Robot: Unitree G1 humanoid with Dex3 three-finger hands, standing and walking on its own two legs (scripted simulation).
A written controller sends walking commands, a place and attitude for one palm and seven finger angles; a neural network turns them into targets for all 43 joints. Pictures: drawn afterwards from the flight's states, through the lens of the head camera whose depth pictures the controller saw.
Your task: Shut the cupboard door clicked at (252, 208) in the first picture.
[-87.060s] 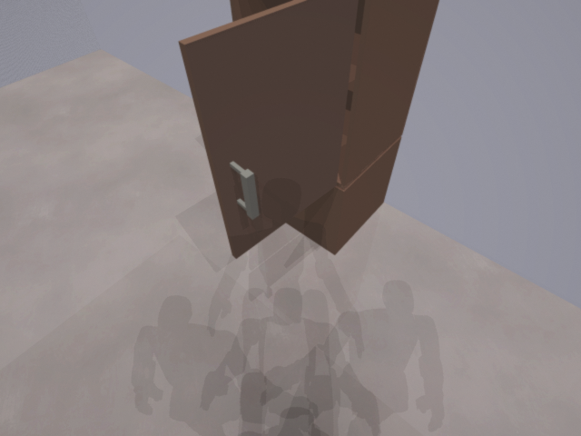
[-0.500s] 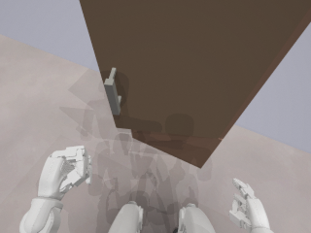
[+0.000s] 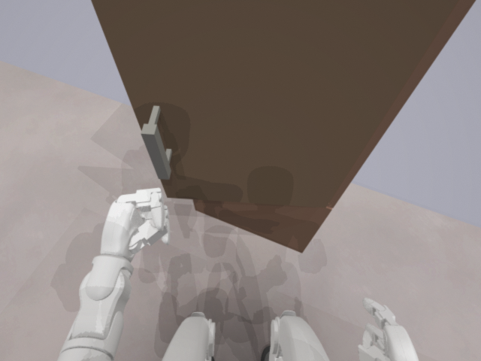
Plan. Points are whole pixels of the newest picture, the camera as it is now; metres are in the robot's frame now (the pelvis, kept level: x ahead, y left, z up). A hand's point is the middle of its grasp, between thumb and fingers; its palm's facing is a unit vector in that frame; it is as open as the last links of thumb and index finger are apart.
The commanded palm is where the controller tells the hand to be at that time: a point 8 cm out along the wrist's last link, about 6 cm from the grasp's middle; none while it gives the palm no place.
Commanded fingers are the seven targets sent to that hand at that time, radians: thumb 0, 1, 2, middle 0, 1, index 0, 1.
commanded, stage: bring the fist close to the handle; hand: left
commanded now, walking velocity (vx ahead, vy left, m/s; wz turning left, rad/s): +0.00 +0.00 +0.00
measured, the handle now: (160, 144) +0.47 +0.16 +0.04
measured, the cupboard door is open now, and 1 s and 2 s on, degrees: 19 19 5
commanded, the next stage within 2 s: push the door shut along its arc in 0.70 s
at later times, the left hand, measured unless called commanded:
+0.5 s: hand (173, 189) +0.38 +0.13 +0.03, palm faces -0.04 -1.00 -0.02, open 3.1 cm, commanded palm +0.36 +0.18 +0.04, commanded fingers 0.00 0.90 0.90 -1.30 -1.50 -1.30 -1.50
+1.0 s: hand (176, 184) +0.40 +0.12 +0.03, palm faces -0.09 -1.00 -0.04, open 3.1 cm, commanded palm +0.39 +0.17 +0.04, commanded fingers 0.00 0.90 0.90 -1.30 -1.50 -1.30 -1.50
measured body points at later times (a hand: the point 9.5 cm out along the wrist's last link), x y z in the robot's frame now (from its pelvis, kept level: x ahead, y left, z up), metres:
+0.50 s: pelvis +0.00 +0.00 +0.00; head +0.10 +0.01 +0.44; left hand +0.38 +0.18 +0.04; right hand +0.11 -0.26 -0.11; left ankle +0.02 +0.10 -0.62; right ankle +0.04 -0.11 -0.62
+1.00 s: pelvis -0.01 +0.00 +0.00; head +0.10 +0.01 +0.44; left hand +0.40 +0.18 +0.03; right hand +0.11 -0.26 -0.11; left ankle +0.02 +0.10 -0.62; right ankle +0.04 -0.11 -0.62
